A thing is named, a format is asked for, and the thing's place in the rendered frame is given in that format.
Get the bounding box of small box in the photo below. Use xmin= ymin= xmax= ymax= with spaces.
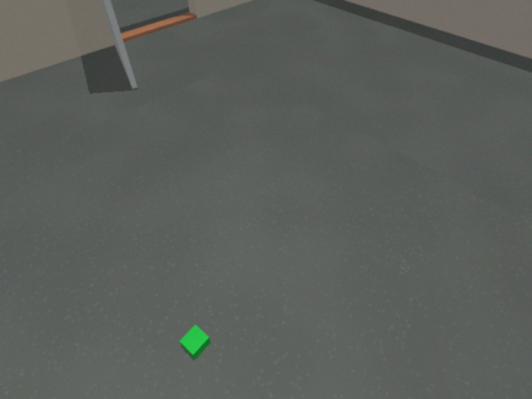
xmin=180 ymin=324 xmax=211 ymax=359

